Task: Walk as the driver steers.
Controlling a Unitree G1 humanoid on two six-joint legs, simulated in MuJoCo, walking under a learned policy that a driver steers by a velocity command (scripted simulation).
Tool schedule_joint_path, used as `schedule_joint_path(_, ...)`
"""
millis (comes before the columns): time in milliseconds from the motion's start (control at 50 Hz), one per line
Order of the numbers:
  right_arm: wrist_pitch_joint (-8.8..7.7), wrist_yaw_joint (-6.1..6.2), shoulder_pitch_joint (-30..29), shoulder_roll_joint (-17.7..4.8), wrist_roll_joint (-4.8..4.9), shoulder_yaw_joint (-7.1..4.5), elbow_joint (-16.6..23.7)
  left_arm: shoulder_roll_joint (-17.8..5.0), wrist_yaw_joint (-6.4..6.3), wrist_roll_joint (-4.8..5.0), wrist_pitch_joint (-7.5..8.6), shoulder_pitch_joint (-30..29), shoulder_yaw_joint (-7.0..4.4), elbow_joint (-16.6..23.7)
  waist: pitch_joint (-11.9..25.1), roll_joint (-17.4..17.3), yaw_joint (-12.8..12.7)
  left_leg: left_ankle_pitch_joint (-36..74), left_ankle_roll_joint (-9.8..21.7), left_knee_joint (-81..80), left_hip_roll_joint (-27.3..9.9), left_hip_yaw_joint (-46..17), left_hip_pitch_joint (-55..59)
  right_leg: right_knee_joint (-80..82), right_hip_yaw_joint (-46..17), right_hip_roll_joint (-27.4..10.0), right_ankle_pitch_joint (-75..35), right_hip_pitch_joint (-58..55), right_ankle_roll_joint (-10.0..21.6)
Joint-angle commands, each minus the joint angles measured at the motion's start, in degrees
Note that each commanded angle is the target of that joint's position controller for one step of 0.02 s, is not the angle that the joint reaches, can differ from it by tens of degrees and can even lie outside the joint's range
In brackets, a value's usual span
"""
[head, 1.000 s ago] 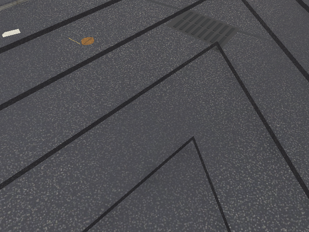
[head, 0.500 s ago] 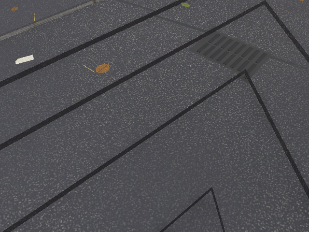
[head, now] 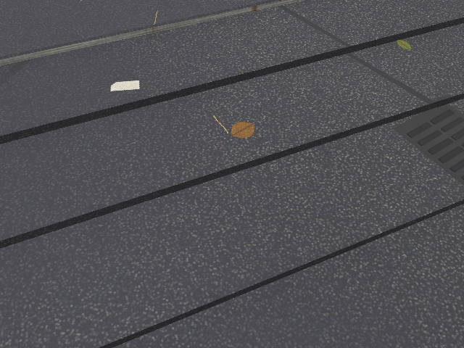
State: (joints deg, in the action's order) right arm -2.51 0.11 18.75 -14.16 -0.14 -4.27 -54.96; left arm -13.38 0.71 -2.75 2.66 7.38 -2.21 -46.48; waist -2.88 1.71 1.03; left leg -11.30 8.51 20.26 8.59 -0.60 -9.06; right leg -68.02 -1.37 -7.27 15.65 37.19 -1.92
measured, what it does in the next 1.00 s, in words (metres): climbs, turning left: right foot 0.04 m higher, then left foot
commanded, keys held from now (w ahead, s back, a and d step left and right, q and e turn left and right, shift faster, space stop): w+q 0.34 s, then w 0.66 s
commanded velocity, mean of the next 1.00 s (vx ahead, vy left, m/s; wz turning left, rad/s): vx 0.50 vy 0.00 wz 0.33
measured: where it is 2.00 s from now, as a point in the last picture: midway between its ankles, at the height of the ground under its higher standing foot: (167, 156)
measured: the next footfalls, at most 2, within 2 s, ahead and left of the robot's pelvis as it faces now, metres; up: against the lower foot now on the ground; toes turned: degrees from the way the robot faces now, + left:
right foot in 0.28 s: +0.36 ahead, -0.12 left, +0.04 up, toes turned +9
left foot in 0.68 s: +0.48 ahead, +0.18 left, +0.06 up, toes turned +23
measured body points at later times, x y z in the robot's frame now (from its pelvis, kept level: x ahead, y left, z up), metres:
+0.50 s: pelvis +0.28 -0.03 +0.03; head +0.30 -0.03 +0.48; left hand +0.29 +0.25 -0.09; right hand +0.47 -0.26 -0.08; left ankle +0.24 +0.08 -0.62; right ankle +0.32 -0.13 -0.71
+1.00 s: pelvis +0.50 +0.08 +0.05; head +0.51 +0.09 +0.50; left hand +0.55 +0.37 -0.06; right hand +0.60 -0.17 -0.08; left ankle +0.43 +0.16 -0.69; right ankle +0.60 -0.01 -0.61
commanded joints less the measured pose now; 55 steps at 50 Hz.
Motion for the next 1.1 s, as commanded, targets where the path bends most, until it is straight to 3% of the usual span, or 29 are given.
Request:
schedule_joint_path(20, -1.15, 0.26, 3.14, -7.98, -0.06, -1.5, 3.15, -3.64, 0.23, -0.21, -1.05, -0.18, -0.55, 3.92, 1.15, -3.7, -0.52, 24.68, 7.05, -7.76, -14.45, -14.11, 1.57, 2.07, 3.05, 0.36, -4.16, 5.29, -1.73)
schedule_joint_path(100, -0.61, 0.64, 8.9, -7.76, -0.37, -1.28, 3.15, -3.85, 0.22, -0.24, -1.32, -9.5, 0.01, 8.84, 0.52, -4.53, 2.72, 22.81, 6.81, -7.39, -15.15, -18.06, 9.96, 5.94, 2.81, 1.02, -4.65, 14.84, -1.89)
schedule_joint_path(140, -0.23, 0.77, 8.98, -8.01, -0.39, -1.22, 3.94, -2.57, 0.66, -0.01, -1.31, -13.36, 1.07, 11.02, -0.3, -4.46, 3.54, 23.43, 6.37, -8.18, -14.69, -17.65, 8.72, 13.93, 4.12, 2.75, -4.42, 11.22, -1.44)
schedule_joint_path(180, -0.13, 0.9, 10.03, -8.55, -0.46, -1.23, 3.84, -2.93, 0.85, 0.96, -1.04, -15.17, 1.38, 12.48, -0.24, -5.68, 4.12, 28.56, 5.8, -7.92, -15.04, -18.03, 9.81, 20.56, 5.35, 4.98, -5.69, 6.96, 0.0)
schedule_joint_path(220, -0.51, 1.0, 7.79, -9.78, -0.62, -1.34, 4.47, -4.34, 0.33, 1.35, -0.44, -10.95, 1.14, 12.58, 2.13, -7.39, 1.02, 41.48, 3.83, -3.89, -16.27, -17.49, 10.37, 24.07, 5.18, 7.25, -3.85, -1.58, 2.78)
schedule_joint_path(260, -1.09, 0.57, 3.6, -11.15, -0.75, -1.61, 5.96, -7.85, -0.89, 1.67, 0.41, 3.9, -0.33, 8.37, 9.24, -7.44, -5.72, 58.32, 0.45, 10.44, -13.89, -15.53, 7.9, 29.82, 5.54, 11.3, -0.05, -20.23, 5.37)
schedule_joint_path(280, -1.63, 0.19, 0.78, -10.52, -0.17, -1.52, 7.34, -10.61, -1.54, 1.0, 1.33, 14.16, -1.44, 6.4, 14.8, -5.57, -11.53, 49.03, -1.58, 24.64, -11.15, -14.19, 0.67, 36.03, -0.09, 6.19, -2.86, -35.17, 7.17)
schedule_joint_path(300, -2.1, -0.09, 2.58, -4.98, 2.05, -0.58, 11.32, -17.96, -2.04, -0.54, 1.52, 19.84, -3.56, 6.53, 24.93, 9.05, -11.31, 16.84, -4.22, 44.91, -1.88, -7.84, -14.67, 44.52, -25.93, -12.22, 11.66, -51.03, 12.0)
schedule_joint_path(320, -2.02, -0.51, 6.59, -6.22, -0.2, -0.59, 11.53, -16.54, -1.89, 0.23, 0.64, 11.96, -3.25, 7.47, 24.32, 16.1, -4.13, -14.02, -3.66, 55.11, -0.77, -7.99, -22.04, 52.83, -46.23, -18.29, 9.43, -46.89, 15.47)
schedule_joint_path(340, -1.08, -0.34, 6.49, -7.53, -1.8, -1.02, 10.04, -10.68, -1.75, 0.73, 0.12, 5.9, -2.13, 8.69, 14.19, 6.27, -1.54, -11.82, -3.25, 60.18, -5.25, -7.14, -24.81, 51.54, -39.58, -17.66, 16.37, -37.5, 15.97)
schedule_joint_path(360, -0.61, -0.75, 3.6, -6.63, -2.39, -0.72, 10.11, -6.15, -1.54, 1.03, 0.13, 3.96, -1.04, 8.1, 6.49, -0.61, -1.44, -9.04, -3.28, 58.93, -7.56, -5.28, -25.77, 52.87, -30.88, -14.43, 16.49, -29.88, 15.58)
schedule_joint_path(380, -0.19, -1.16, 2.34, -4.74, -2.4, -0.43, 10.7, -4.8, -1.42, 0.89, 0.51, 3.52, -0.7, 7.02, 2.68, -0.88, -0.28, -8.02, -3.15, 55.94, -9.29, -5.08, -25.52, 54.83, -23.72, -11.29, 13.13, -25.26, 13.74)
schedule_joint_path(420, 0.92, -1.82, 2.54, -3.12, -2.09, 0.14, 11.07, -4.43, -1.08, 0.91, 1.79, 4.95, -0.81, 4.35, 0.55, 2.13, 1.02, -7.38, -3.76, 52.91, -10.27, -5.42, -23.67, 56.9, -13.66, -7.6, 3.28, -21.13, 12.21)
schedule_joint_path(460, 1.5, -2.19, 1.24, -2.96, -1.69, 0.4, 11.97, -5.0, -0.5, 1.08, 3.01, 6.87, -1.09, 2.92, 1.09, 2.65, 0.94, -5.81, -4.38, 48.12, -10.02, -5.06, -24.15, 58.67, -8.24, -6.75, -4.34, -22.08, 12.97)
schedule_joint_path(540, 1.04, -2.92, -6.56, -2.89, -2.31, 1.1, 14.95, -6.33, -0.1, 1.31, 4.07, 9.69, -1.5, 0.72, 1.78, 2.52, -0.36, 0.14, -5.91, 36.54, -11.57, -2.9, -27.76, 60.87, -1.05, -6.35, -12.01, -27.43, 13.66)
schedule_joint_path(620, 0.74, -3.72, -13.98, -1.68, -1.91, 2.38, 17.08, -8.11, 0.04, 1.69, 3.5, 11.61, -2.04, -0.31, 1.16, 3.67, -2.2, 2.64, -6.18, 21.61, -12.32, 2.92, -20.15, 61.02, 3.21, -5.25, -12.49, -26.5, 12.22)
schedule_joint_path(680, 0.5, -3.04, -16.34, -2.69, -2.07, 2.29, 18.31, -10.18, 0.21, 1.69, 2.36, 15.47, -2.68, -2.17, 0.22, 4.2, -3.47, -3.17, -5.08, 14.84, -10.82, 5.83, -18.72, 58.36, 1.73, -7.58, -16.14, -32.03, 11.92)
schedule_joint_path(720, -0.31, -2.23, -13.28, -2.7, -2.48, 1.84, 16.82, -9.24, 0.18, 2.17, 1.31, 18.09, -2.13, -3.77, 3.78, -0.85, -2.47, -0.86, -4.14, 7.93, -6.27, 9.55, -9.35, 46.64, 5.64, -4.11, -34.13, -35.25, 10.31)
schedule_joint_path(740, -0.74, -1.6, -6.07, -3.41, -2.98, 0.99, 14.03, -9.09, -0.22, 2.86, 1.06, 19.29, -1.8, -4.59, 10.29, -3.27, 0.31, 4.49, -2.76, 6.89, -5.55, 8.2, 5.68, 35.39, 7.42, -2.21, -40.22, -30.89, 8.33)
schedule_joint_path(760, -0.53, -0.7, 4.16, -6.48, -3.31, -0.63, 10.96, -9.22, -0.24, 3.27, 1.18, 16.94, -1.54, -3.38, 17.27, -5.25, 5.15, 2.09, -0.1, 5.86, -12.44, -0.76, 23.06, 22.91, 7.93, -0.72, -29.25, -18.34, 5.58)
schedule_joint_path(780, 0.06, 0.48, 13.0, -10.97, -2.96, -1.99, 8.57, -4.81, 0.92, 3.04, 1.33, 12.76, -0.36, 0.17, 23.64, -13.41, 8.62, -8.06, 4.27, 1.77, -27.93, -19.7, 39.5, 6.21, 7.77, 5.3, 13.41, 0.05, 3.06)
schedule_joint_path(800, 0.49, 1.59, 14.1, -12.82, -2.85, -2.35, 8.43, -5.68, 0.68, 2.11, 0.94, 6.17, -0.95, 1.39, 17.87, -7.45, 10.43, -9.32, 5.9, -5.95, -30.28, -27.17, 32.58, -2.17, 3.05, 6.88, 15.72, 8.82, 3.38)
schedule_joint_path(820, 0.1, 1.81, 8.1, -11.31, -3.12, -1.73, 8.92, -5.7, 0.71, 2.38, 0.9, 3.31, -0.99, 2.82, 10.39, -4.53, 7.21, -6.33, 5.15, -5.77, -28.61, -23.42, 25.95, -3.34, 0.4, 3.91, 10.48, 11.34, 4.48)
schedule_joint_path(840, -0.28, 1.37, 2.17, -7.49, -2.68, -0.61, 9.42, -5.56, 0.93, 2.59, 0.92, 3.77, -1.0, 2.28, 6.43, -3.61, 3.63, -3.76, 3.0, -6.21, -25.69, -17.96, 18.31, -0.3, -0.21, 2.03, 7.29, 8.81, 4.75)
schedule_joint_path(880, -1.22, 0.91, -3.62, -3.59, -1.96, 0.69, 9.84, -5.38, 1.07, 1.44, -0.59, 8.18, -1.36, 0.16, 4.35, -5.91, -1.06, -2.19, 0.74, -9.26, -21.5, -10.2, 8.01, 0.6, 1.27, 2.23, 4.78, 1.76, 3.64)
schedule_joint_path(900, -1.7, 0.89, -4.18, -3.2, -1.71, 0.92, 9.58, -5.19, 1.51, 0.99, -1.32, 8.99, -1.49, -0.08, 4.26, -6.63, -2.14, -1.51, 0.99, -10.67, -20.7, -8.09, 5.68, 0.25, 1.88, 2.81, 2.83, 0.33, 3.18)
schedule_joint_path(980, -2.54, 0.68, -4.02, -5.26, -1.68, 0.27, 7.27, -5.12, 2.24, 0.93, -2.6, 1.65, -1.38, 4.12, -0.32, -8.14, -4.36, -3.78, 2.39, -16.14, -20.6, -4.95, 1.63, 6.56, 2.16, 1.24, -0.97, 3.32, 2.23)
schedule_joint_path(1020, -2.51, 0.14, -7.01, -6.72, -1.66, -0.19, 7.26, -4.7, 2.57, 1.24, -3.23, 1.4, -0.97, 4.4, -0.15, -9.2, -6.21, -0.76, 1.1, -17.81, -18.19, 0.03, -3.87, 19.39, 4.91, 1.95, -1.9, -8.69, 2.64)
schedule_joint_path(1100, -2.28, -0.09, -5.42, -8.99, -1.71, -1.01, 4.58, -6.36, 1.08, 0.75, -3.87, 4.77, -2.45, 3.45, -0.07, -6.51, -7.12, 11.14, 1.47, -12.8, -21.97, 1.44, 2.28, 23.83, 8.84, 3.63, 2.2, -16.04, 6.15)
